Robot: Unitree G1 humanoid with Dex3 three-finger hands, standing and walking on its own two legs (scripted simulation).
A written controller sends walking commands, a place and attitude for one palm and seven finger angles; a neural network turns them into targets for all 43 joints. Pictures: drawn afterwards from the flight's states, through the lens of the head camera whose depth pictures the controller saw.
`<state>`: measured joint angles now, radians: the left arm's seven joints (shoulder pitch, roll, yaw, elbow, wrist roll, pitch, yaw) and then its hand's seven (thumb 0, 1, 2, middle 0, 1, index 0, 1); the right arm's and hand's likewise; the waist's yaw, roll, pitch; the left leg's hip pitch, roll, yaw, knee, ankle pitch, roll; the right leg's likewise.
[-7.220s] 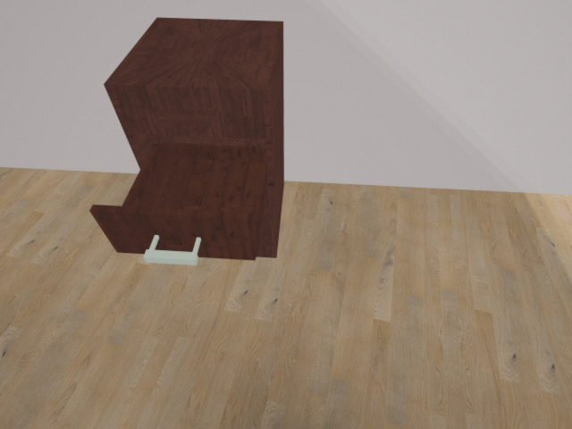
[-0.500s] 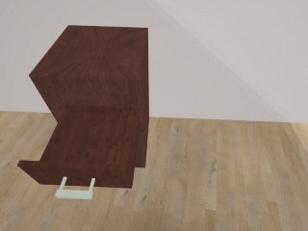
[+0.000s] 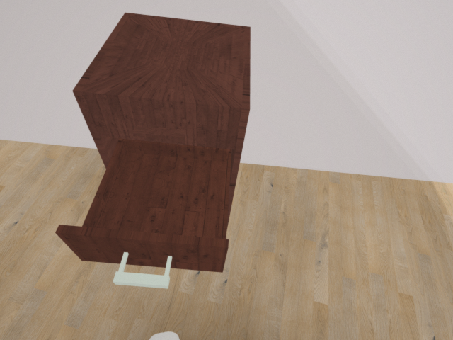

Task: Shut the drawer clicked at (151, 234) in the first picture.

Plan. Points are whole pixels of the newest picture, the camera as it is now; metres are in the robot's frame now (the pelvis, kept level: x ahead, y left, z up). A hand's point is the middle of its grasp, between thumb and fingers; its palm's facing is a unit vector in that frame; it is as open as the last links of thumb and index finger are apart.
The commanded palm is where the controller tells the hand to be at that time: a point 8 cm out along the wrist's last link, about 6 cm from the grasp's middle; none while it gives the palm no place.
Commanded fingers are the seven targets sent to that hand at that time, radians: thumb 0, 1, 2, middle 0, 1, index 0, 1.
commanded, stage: come to a stop and stand still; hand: left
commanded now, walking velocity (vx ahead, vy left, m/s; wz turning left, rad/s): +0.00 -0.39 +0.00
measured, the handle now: (144, 269) +0.29 +0.20 -0.22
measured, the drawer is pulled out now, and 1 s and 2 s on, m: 0.30 0.30 0.30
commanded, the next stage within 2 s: look again from close up in 1.36 s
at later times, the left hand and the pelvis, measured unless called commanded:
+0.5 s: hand out of the picture +0.03 +0.18 -0.16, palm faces +0.00 -0.98 -0.19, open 7.3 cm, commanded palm none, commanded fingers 0.00 0.90 0.90 -0.20 -0.30 -0.20 -0.30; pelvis +0.01 +0.01 +0.01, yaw -1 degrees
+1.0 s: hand out of the picture -0.01 +0.23 -0.16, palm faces +0.01 -0.98 -0.17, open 7.4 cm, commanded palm none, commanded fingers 0.00 0.90 0.90 -0.20 -0.30 -0.20 -0.30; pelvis +0.00 +0.07 +0.02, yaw -1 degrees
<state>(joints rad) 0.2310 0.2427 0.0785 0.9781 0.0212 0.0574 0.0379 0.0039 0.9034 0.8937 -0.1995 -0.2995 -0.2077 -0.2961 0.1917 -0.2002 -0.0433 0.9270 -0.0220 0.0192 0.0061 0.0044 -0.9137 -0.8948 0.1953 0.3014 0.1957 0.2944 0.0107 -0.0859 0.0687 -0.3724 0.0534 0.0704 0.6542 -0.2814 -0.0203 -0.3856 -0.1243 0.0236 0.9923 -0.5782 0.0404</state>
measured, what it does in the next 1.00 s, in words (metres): steps on the spot: right foot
